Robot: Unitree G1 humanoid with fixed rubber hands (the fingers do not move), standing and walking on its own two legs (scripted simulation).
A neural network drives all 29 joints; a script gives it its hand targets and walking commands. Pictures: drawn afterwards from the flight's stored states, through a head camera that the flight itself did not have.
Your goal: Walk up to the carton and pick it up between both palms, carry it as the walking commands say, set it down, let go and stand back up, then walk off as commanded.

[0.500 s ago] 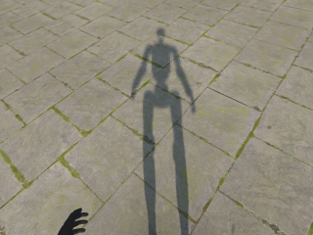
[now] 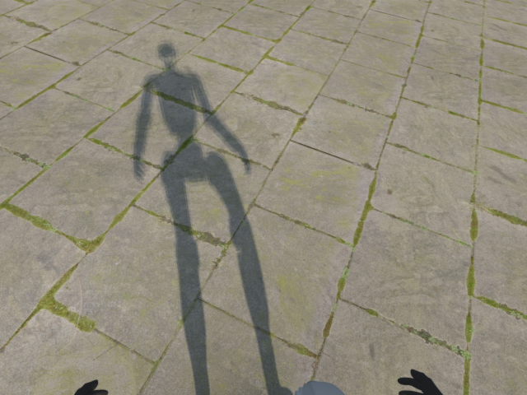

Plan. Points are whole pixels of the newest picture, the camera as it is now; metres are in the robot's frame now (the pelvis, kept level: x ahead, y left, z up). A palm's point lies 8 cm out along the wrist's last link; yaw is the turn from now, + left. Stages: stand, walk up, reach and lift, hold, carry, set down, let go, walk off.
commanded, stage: walk off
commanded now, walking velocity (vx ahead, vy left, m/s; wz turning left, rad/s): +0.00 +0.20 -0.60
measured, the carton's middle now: out of the picture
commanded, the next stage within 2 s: stand in 1.14 s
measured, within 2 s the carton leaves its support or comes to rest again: neither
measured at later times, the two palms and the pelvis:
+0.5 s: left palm (33, 360) +0.17 +0.36 -0.07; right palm out of the picture +0.03 -0.19 -0.11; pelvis +0.01 +0.10 +0.01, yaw -18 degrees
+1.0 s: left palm (93, 270) +0.33 +0.34 -0.10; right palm out of the picture -0.04 -0.02 -0.14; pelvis +0.06 +0.22 -0.01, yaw -37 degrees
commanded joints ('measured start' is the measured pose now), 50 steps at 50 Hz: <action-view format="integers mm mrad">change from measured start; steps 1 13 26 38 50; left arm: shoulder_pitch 14 179 30 38 112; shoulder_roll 64 187 189 92 105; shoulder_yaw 13 26 32 24 3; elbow -44 -44 -64 -47 -56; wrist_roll -2 -9 4 -1 9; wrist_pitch -10 -29 -35 -8 -49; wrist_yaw -16 19 1 -8 -4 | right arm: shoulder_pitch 5 -7 -34 -26 126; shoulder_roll -122 -168 -98 -136 -116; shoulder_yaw -32 -51 -48 -33 -37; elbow -50 -70 -81 -67 -6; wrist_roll -4 -5 9 1 5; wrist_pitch -19 13 32 -16 -6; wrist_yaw -26 -25 32 -17 -29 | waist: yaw -25 99 36 1 63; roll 260 -109 -197 263 -77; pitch -81 -109 -51 -78 -138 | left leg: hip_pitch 129 -413 -194 79 -262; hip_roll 186 35 -33 178 118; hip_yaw -93 -102 -76 -101 78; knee -175 580 271 -194 296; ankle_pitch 308 -311 -53 244 3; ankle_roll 136 -82 -119 109 -5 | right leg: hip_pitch -42 549 280 -42 648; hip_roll -14 -542 -227 -10 -315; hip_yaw -71 454 218 -34 233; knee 24 -837 -804 101 -894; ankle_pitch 26 802 361 33 252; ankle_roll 17 -326 -155 6 -103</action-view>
